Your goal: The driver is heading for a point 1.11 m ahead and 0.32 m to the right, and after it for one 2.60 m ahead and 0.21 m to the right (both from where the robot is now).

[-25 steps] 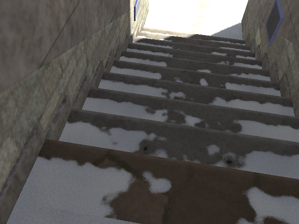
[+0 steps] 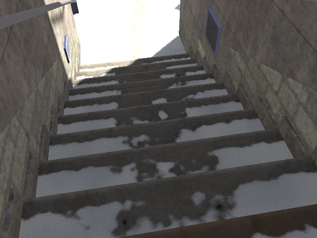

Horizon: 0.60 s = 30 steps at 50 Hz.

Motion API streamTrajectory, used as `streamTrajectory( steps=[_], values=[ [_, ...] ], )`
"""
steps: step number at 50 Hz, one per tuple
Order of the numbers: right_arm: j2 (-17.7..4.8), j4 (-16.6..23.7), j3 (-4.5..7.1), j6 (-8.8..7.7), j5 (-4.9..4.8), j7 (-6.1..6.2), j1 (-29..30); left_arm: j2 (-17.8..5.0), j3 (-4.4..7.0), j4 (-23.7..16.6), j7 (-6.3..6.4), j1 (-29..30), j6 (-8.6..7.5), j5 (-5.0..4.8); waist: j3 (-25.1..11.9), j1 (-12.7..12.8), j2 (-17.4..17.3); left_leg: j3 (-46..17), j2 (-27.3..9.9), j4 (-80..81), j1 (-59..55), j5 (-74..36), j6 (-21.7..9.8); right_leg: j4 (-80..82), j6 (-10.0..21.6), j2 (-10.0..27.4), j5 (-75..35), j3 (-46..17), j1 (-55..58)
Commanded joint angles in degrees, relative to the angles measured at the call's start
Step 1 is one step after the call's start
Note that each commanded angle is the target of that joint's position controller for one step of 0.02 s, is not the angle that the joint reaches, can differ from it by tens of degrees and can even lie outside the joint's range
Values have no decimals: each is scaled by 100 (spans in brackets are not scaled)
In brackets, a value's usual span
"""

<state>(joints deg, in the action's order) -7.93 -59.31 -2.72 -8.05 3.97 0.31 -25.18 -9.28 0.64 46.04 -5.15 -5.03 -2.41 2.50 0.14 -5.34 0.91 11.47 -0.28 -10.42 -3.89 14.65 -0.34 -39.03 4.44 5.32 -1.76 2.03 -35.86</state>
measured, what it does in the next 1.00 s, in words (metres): walks ahead, turning right: right foot, then left foot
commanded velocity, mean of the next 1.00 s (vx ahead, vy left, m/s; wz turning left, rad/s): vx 0.50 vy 0.00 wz -0.44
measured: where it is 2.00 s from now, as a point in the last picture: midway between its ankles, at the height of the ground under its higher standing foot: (222, 183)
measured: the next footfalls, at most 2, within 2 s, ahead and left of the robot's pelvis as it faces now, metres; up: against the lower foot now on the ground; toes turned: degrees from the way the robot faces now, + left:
right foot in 0.12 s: +0.22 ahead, -0.15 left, +0.00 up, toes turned -6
left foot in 0.56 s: +0.44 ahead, -0.01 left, +0.00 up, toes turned -19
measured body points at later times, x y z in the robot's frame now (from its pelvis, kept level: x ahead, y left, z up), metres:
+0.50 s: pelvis +0.26 -0.06 +0.00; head +0.28 -0.07 +0.45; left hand +0.28 +0.19 -0.14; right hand +0.41 -0.31 -0.10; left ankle +0.43 +0.04 -0.70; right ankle +0.19 -0.14 -0.74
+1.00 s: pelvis +0.45 -0.11 -0.01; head +0.47 -0.11 +0.44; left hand +0.71 +0.02 -0.13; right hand +0.29 -0.31 -0.14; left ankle +0.41 +0.01 -0.74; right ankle +0.48 -0.26 -0.70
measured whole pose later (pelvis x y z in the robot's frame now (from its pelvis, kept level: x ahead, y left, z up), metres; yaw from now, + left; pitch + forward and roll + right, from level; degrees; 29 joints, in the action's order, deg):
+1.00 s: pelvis +0.45 -0.11 -0.01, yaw -27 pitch +0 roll +0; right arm -12.2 -53.9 0.5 -4.2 1.1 -0.3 -28.6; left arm -12.7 3.2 47.8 -1.6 -5.6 0.8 2.7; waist 0.8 -3.8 2.2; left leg 7.4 0.8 -20.7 0.8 19.9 -2.3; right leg -49.6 3.1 0.8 1.2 0.0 -33.2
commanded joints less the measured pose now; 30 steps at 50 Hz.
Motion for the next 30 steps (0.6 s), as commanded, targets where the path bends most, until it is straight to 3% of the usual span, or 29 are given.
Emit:
streamTrajectory(
  steps=[1, 3, 4, 5, 6, 7, 8, 9, 10, 11, 12, 14, 15, 18, 21, 22, 23, 24, 25, 26, 27, 28, 29, 30],
  values=[
    [-989, 14, 284, 68, 25, 41, -492, -426, 163, -461, -18, 585, -109, 26, 679, 27, -461, -557, -1877, 295, -644, -2364, -1263, 420, 179, -102, 558, -112, -416],
    [-1050, 39, 369, 126, 18, 107, -377, -453, 210, -481, 21, 659, -156, 14, 590, 100, -518, -332, -1905, 37, -904, -2845, -1167, 644, 249, -265, 1045, -42, -113],
    [-1115, 64, 409, 150, 3, 135, -277, -516, 254, -472, 57, 540, -190, -25, 475, 275, -565, -148, -1849, -273, -849, -3533, -1106, 860, 310, -438, 982, 103, 335],
    [-1185, 25, 446, 183, 8, 147, -392, -575, 298, -458, 103, 417, -239, -52, 281, 431, -580, 100, -1707, -753, -687, -4464, -1019, 1129, 408, -703, 648, 305, 1037],
    [-1195, 37, 462, 174, 71, 128, -496, -804, 405, -346, 191, -89, -318, -94, -145, 605, -532, 336, -1435, -1570, -148, -5022, -792, 917, 614, -896, 317, 291, 2193],
    [-836, 263, 361, 104, 141, 101, -758, -1112, 493, -83, 323, -1257, -348, -77, -1346, 768, 94, 416, -975, -3096, 1568, -4343, -271, 140, 1341, -370, -663, -716, 4690],
    [-613, 598, 224, 26, 180, -58, -396, -1485, 595, 328, 421, -2761, -299, -2, -2098, 1400, 772, -59, -158, -4518, 3322, -313, 125, 1210, 2131, 679, -274, -2989, 6507],
    [-878, 727, 347, 55, -9, -287, 409, -1425, 596, 814, 368, -3341, -352, 176, -1345, 1638, 306, -1023, 97, -5675, 4515, 1344, -68, 2049, 1874, 1014, -52, -3783, 6477],
    [-950, 956, 405, 58, -92, -321, 1092, -1517, 690, 810, 400, -2942, -459, 176, -408, 1609, 112, -1518, -239, -6118, 5117, 1238, -213, 2233, 1460, 972, 324, -3284, 5644],
    [-1046, 1009, 463, 64, 18, -213, 1192, -1203, 598, 786, 410, -2396, -506, 48, -170, 1302, 292, -1629, -460, -6206, 4816, 988, -292, 2265, 1348, 777, 380, -2803, 4724],
    [-913, 1066, 464, 78, 122, -103, 1062, -845, 450, 689, 393, -1981, -518, -38, -135, 948, 306, -1666, -570, -6089, 4341, 767, -357, 2326, 1336, 636, 326, -2459, 3931],
    [-427, 1161, 348, 174, 93, -20, 866, -553, 308, 490, 351, -1410, -520, -37, -36, 454, 198, -1613, -663, -5689, 3626, 444, -336, 2677, 1354, 525, -51, -2199, 2717],
    [-403, 1208, 339, 218, 71, -14, 832, -523, 285, 438, 333, -1380, -549, -33, 59, 381, 154, -1536, -633, -5482, 3584, 370, -274, 2843, 1350, 485, 12, -2138, 2441],
    [-677, 1411, 350, 345, 2, -82, 1150, -920, 369, 427, 223, -1399, -625, 20, 256, 441, 195, -1251, -481, -4156, 3302, -334, 50, 3006, 1237, 227, -97, -1763, 1821],
    [-491, 1688, 257, 490, -21, -198, 1936, -1099, 383, 498, 95, -1749, -549, 72, 343, 644, 315, -1018, -185, -2864, 2486, -1194, 142, 2869, 1055, -36, -128, -1602, 1248],
    [-1038, 1709, 463, 510, -351, -181, 1935, -1461, 548, 516, 357, -1723, -295, -336, 370, 596, 569, -817, 55, -3253, 2416, -1495, 273, 2577, 817, -104, -909, -1558, 1388],
    [-1049, 1608, 476, 481, -444, -149, 1777, -1403, 515, 361, 445, -1577, -217, -316, 99, 545, 564, -824, 120, -3559, 2005, -1977, 331, 2393, 733, -136, -1099, -1502, 1195],
    [-1026, 1660, 478, 464, -467, -114, 1828, -1347, 501, 309, 488, -1521, -144, -290, 91, 517, 588, -898, 148, -3526, 1917, -1644, 382, 2243, 670, -121, -973, -1615, 1254],
    [-1063, 1538, 506, 425, -386, -108, 1471, -1272, 494, 233, 538, -1365, -112, -201, -57, 346, 579, -1150, 2, -3846, 1667, -1918, 277, 1890, 640, 85, -1046, -1824, 1358],
    [-1193, 1575, 551, 439, -364, -102, 1428, -1352, 544, 121, 586, -1222, -57, -203, 79, 304, 408, -1030, 187, -3055, 1777, -693, 341, 1718, 609, -92, -726, -1896, 1546],
    [-1163, 1485, 585, 427, -329, -63, 990, -1392, 577, 76, 647, -1139, -31, -209, 125, 26, 354, -1093, 248, -2616, 1186, -563, 303, 1112, 535, -123, -879, -2085, 1521],
    [-1272, 1271, 672, 402, -291, -43, 152, -1369, 586, -31, 676, -863, -25, -152, -93, -454, 180, -1102, 235, -2014, 668, -322, 241, -22, 503, -322, -843, -2033, 1607],
    [-1834, 1342, 782, 316, -225, 41, -142, -728, 458, -92, 694, -1506, -25, -302, -748, -168, -1149, -2947, -1296, -1186, -67, 376, -24, -2000, 289, -843, 971, -1452, 1350],
    [-1828, 1582, 708, 344, -327, 97, 237, -421, 403, -89, 702, -2548, -41, -296, -891, 647, -1770, -4475, -2349, -1117, -751, -833, -230, -2972, 228, -1122, 3555, -1024, 139]
  ],
)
